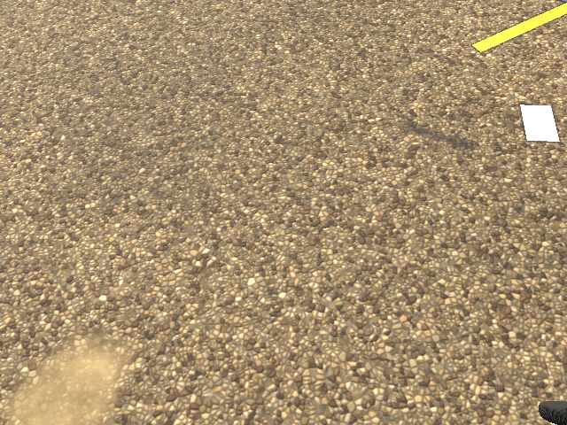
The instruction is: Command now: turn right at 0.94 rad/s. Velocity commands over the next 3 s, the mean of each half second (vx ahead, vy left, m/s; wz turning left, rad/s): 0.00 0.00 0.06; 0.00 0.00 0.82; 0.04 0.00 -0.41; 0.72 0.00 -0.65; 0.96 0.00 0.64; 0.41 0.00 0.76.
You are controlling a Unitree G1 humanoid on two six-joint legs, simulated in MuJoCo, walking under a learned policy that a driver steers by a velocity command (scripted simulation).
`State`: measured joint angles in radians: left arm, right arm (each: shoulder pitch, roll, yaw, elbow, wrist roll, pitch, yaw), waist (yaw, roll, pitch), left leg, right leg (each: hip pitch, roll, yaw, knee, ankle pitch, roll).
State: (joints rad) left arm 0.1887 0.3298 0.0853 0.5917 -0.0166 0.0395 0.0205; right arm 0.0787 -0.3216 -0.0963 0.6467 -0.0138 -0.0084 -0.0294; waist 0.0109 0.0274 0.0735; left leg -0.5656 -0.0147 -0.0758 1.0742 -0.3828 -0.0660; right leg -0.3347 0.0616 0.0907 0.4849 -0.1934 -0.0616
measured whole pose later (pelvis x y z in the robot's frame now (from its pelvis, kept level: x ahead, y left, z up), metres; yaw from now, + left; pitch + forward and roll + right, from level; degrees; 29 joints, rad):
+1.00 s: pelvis +0.02 +0.05 -0.02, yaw +31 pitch +2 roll -1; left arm 0.17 0.34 0.10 0.71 0.00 0.01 0.00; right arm 0.08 -0.32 -0.08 0.55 0.01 0.07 0.02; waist 0.04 -0.01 0.10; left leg -0.37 0.02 0.06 0.61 -0.28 0.05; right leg -0.31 -0.12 -0.18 0.87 -0.54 0.05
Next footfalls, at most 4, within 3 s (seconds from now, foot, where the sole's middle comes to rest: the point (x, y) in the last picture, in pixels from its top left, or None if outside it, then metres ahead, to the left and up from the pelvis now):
0.24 left None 0.10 0.15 -0.78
0.96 left None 0.02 0.18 -0.78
1.52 right None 0.09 -0.05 -0.78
1.92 left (255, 388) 0.49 0.15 -0.78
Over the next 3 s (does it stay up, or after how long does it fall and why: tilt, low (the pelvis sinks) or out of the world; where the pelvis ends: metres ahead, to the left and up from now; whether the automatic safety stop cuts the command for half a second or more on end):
stays up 1.10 0.15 -0.01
